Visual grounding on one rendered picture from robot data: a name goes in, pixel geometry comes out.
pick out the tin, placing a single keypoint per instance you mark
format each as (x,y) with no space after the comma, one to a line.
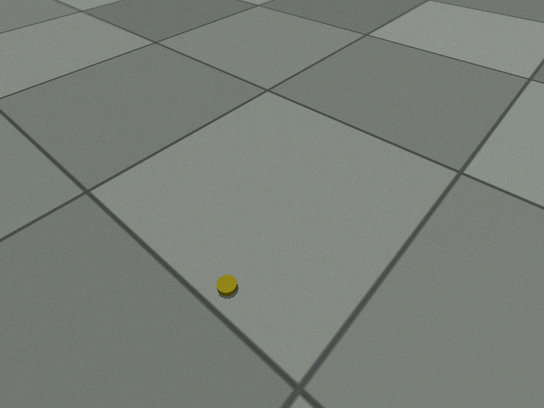
(227,285)

